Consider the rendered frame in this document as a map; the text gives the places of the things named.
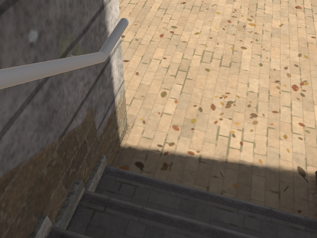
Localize stairs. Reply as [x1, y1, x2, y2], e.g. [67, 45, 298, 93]
[48, 165, 317, 238]

